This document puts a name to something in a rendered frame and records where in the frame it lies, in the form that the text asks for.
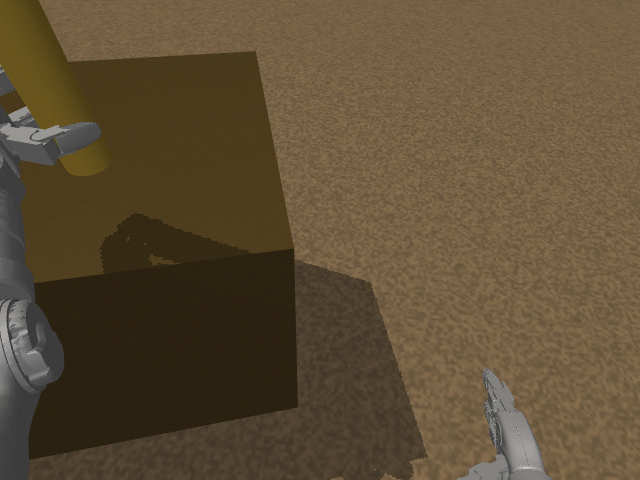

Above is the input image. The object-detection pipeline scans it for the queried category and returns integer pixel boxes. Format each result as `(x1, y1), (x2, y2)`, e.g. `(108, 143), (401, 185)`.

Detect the can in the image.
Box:
(0, 0), (113, 176)

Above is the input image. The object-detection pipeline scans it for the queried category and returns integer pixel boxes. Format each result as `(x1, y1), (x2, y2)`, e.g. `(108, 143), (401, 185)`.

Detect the left robot arm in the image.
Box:
(0, 141), (64, 480)

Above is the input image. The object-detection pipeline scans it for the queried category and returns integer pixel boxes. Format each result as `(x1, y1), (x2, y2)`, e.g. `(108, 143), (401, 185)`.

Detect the left robot hand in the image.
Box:
(0, 65), (102, 166)

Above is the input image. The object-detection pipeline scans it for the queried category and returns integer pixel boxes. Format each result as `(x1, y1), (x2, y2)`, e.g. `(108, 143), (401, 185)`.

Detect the right robot hand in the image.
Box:
(457, 368), (546, 480)

